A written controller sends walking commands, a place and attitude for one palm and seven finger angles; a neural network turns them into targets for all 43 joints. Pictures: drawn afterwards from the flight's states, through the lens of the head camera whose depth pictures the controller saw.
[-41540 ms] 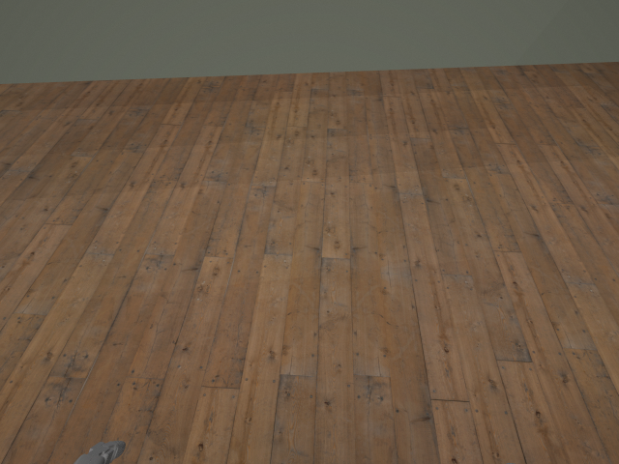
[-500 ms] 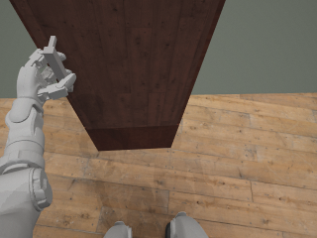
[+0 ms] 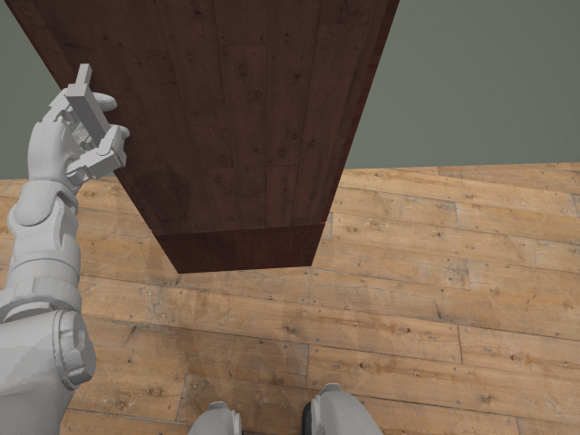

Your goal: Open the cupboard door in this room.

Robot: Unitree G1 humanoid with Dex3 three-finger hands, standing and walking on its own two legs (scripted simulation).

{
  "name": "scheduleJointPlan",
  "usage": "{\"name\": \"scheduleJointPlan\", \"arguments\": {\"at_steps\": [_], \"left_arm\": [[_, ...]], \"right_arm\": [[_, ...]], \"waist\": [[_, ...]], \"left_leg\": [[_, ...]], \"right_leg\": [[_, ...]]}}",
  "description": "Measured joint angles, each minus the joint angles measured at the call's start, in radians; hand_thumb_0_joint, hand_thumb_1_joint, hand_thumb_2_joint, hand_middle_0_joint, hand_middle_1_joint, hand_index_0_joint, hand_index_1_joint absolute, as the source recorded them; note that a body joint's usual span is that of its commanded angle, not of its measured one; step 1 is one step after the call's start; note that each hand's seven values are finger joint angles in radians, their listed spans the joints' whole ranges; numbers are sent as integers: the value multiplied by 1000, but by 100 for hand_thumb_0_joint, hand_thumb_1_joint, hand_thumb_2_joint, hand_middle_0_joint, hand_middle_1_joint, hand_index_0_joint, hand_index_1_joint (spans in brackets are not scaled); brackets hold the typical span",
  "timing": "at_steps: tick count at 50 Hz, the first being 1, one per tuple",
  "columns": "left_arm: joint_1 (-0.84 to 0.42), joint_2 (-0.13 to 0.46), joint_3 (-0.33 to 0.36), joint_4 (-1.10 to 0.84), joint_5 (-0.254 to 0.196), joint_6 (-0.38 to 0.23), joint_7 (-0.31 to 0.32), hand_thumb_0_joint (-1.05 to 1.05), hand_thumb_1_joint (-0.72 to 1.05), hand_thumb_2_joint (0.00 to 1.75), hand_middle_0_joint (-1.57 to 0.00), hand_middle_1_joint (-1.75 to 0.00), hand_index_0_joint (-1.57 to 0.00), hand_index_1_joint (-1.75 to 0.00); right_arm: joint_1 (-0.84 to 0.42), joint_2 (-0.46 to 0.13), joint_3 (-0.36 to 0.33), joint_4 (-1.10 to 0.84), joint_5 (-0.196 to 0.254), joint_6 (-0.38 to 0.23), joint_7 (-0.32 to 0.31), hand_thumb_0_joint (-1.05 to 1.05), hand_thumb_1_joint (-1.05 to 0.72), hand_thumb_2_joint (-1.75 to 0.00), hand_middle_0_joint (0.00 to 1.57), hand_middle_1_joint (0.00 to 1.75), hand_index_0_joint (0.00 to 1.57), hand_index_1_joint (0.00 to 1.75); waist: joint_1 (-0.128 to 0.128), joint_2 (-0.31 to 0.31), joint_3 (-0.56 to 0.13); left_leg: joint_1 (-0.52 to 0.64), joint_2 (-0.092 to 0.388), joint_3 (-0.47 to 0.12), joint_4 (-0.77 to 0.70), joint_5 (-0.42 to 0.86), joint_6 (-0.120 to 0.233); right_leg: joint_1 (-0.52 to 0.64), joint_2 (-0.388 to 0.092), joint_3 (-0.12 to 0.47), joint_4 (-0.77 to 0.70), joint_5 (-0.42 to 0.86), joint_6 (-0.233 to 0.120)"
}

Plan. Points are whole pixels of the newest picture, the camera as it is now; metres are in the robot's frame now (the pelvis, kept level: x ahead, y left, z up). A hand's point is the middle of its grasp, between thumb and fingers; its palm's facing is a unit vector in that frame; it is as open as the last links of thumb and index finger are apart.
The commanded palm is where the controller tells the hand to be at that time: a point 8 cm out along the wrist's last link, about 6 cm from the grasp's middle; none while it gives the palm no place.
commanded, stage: pull the door open along its arc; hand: left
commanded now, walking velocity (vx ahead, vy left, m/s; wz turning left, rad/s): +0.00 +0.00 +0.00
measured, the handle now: (102, 119) +0.53 +0.23 +0.07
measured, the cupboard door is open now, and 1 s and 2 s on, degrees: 1 44 44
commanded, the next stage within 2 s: open thumb and fingers to let go in 0.76 s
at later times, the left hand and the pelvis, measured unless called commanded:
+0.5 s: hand (157, 253) +0.33 +0.14 +0.08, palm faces +0.32 -0.94 +0.10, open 6.3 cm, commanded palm +0.27 +0.17 +0.07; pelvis +0.02 +0.00 +0.02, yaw +2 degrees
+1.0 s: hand (224, 308) +0.26 +0.06 +0.08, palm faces +0.44 -0.90 -0.01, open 6.1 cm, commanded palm +0.21 +0.11 +0.07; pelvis +0.01 -0.05 +0.01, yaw +5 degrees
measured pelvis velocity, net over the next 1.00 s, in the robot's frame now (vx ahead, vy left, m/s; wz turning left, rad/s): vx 0.01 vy -0.05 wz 0.08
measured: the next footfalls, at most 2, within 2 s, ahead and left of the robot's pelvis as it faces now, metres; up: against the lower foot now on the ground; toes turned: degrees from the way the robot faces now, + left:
none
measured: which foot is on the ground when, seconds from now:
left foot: down 0.00-1.00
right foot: down 0.00-1.00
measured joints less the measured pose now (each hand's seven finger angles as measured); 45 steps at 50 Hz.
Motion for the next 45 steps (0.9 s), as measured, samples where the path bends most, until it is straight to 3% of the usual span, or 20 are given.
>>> {"name": "scheduleJointPlan", "arguments": {"at_steps": [6,13,14,17,23,27,30,35,41,45], "left_arm": [[149,-55,-20,-142,-44,17,-4,0,70,80,-28,-131,-30,-132],[418,-174,-102,-421,-100,35,20,0,70,78,-28,-132,-29,-131],[459,-199,-120,-471,-104,41,40,0,70,78,-28,-132,-29,-131],[559,-301,-190,-610,-102,46,181,0,69,79,-29,-132,-30,-129],[746,-476,-348,-857,-1,67,484,1,68,80,-29,-133,-32,-127],[856,-560,-470,-973,101,93,672,1,68,80,-29,-131,-32,-129],[924,-599,-550,-1035,183,123,776,1,68,80,-29,-131,-32,-130],[1028,-572,-656,-1118,259,170,836,1,69,81,-30,-130,-32,-131],[1123,-538,-705,-1187,232,189,811,2,67,78,-30,-131,-34,-133],[1114,-541,-702,-1174,226,180,825,1,67,78,-31,-132,-35,-133]], "right_arm": [[7,2,-9,-24,13,9,9,1,-91,-90,21,30,20,30],[-17,7,-26,-57,26,-10,23,1,-91,-90,21,30,20,30],[-24,9,-30,-61,26,-17,25,1,-91,-90,21,30,20,30],[-59,19,-42,-64,23,-41,36,1,-91,-90,20,30,20,30],[-144,50,-47,-75,-9,-71,60,1,-91,-90,20,30,20,30],[-187,75,-39,-87,-35,-71,69,1,-91,-90,20,30,20,30],[-205,93,-28,-96,-52,-64,68,1,-91,-90,20,30,20,30],[-212,117,-12,-104,-65,-54,54,1,-91,-90,21,30,20,30],[-202,114,-2,-95,-60,-58,44,1,-91,-90,21,30,20,30],[-197,96,-7,-81,-67,-67,27,1,-91,-90,21,30,20,30]], "waist": [[18,4,-18],[57,12,-39],[67,13,-41],[94,15,-36],[135,12,-26],[154,9,-21],[163,6,-21],[161,12,-22],[146,22,-21],[144,25,-17]], "left_leg": [[56,2,15,-39,1,1],[143,-6,24,-92,4,2],[154,-7,25,-98,4,2],[181,-14,19,-108,5,2],[210,-27,3,-108,7,-2],[223,-34,-12,-99,4,-8],[229,-36,-24,-90,0,-14],[249,-32,-41,-83,-4,-28],[277,-22,-56,-84,-6,-45],[273,-21,-67,-76,-4,-55]], "right_leg": [[46,5,14,-29,1,2],[126,1,23,-68,-3,7],[136,0,24,-73,-3,8],[165,-7,19,-80,-7,10],[197,-22,4,-67,-21,8],[213,-29,-10,-49,-36,2],[222,-33,-22,-34,-47,-5],[244,-30,-38,-22,-61,-20],[273,-21,-53,-17,-71,-36],[269,-21,-63,-3,-78,-46]]}}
